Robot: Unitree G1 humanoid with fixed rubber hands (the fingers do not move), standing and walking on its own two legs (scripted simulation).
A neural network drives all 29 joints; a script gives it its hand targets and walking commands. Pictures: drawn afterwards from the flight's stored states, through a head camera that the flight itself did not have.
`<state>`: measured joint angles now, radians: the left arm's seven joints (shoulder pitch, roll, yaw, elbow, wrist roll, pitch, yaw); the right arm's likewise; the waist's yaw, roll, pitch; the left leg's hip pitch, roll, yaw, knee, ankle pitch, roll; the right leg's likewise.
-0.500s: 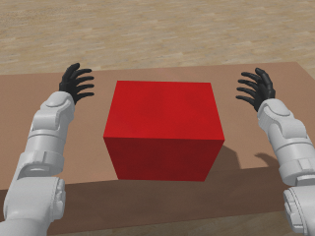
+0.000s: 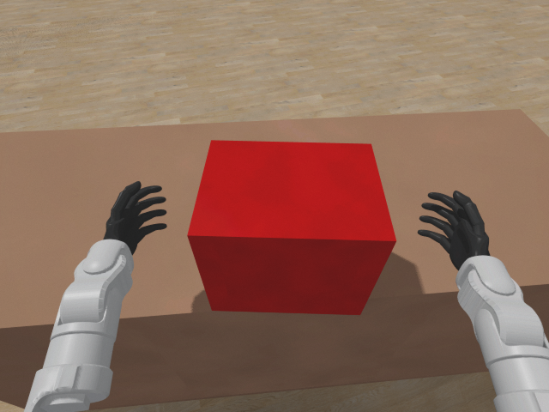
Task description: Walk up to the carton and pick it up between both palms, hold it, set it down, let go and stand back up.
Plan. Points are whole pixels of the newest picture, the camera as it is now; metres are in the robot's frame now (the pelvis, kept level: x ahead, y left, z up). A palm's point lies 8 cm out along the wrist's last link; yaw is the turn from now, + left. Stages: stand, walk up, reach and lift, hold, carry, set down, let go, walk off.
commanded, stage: set down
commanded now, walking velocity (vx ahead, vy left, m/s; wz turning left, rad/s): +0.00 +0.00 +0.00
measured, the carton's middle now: (288, 230) +0.40 +0.01 +0.01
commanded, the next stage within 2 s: let go in 0.74 s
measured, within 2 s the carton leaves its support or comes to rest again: neither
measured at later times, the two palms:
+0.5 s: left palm (118, 295) +0.26 +0.25 +0.04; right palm (467, 305) +0.24 -0.23 +0.05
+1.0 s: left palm (122, 359) +0.19 +0.24 -0.01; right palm (454, 353) +0.20 -0.22 -0.01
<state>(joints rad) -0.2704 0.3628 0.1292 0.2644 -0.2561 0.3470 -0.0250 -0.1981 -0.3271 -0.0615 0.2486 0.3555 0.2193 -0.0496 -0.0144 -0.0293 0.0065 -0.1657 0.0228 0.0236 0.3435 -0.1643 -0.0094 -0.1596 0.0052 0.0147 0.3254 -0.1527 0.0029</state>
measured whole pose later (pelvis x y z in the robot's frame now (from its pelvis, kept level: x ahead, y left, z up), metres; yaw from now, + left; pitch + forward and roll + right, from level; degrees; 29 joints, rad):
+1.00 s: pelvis +0.02 +0.00 +0.00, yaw +1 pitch -3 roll +0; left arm 0.29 0.32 -0.06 0.29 -0.27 -0.20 -0.02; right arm 0.34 -0.20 -0.02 0.21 0.21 -0.15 -0.03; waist 0.03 0.00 0.05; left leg -0.12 0.02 0.00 0.38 -0.21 -0.01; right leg -0.11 0.01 0.01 0.35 -0.20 0.00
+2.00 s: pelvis +0.00 +0.00 -0.02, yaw -7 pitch +1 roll +0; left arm 0.37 0.24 0.03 0.71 0.05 -0.01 -0.02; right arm 0.32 -0.29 -0.06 0.83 -0.05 0.04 0.02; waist -0.02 0.01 -0.01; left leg -0.29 0.06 0.12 0.58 -0.31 -0.01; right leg -0.34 0.05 0.13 0.59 -0.27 0.01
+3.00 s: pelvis +0.00 +0.02 -0.01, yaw -11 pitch +0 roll +1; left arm 0.33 0.18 0.01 0.94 0.03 0.00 0.02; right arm 0.30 -0.23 -0.05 1.06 -0.03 0.02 -0.02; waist -0.03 0.01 -0.02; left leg -0.22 0.04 0.17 0.51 -0.29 0.01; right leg -0.31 0.06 0.21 0.54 -0.23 0.03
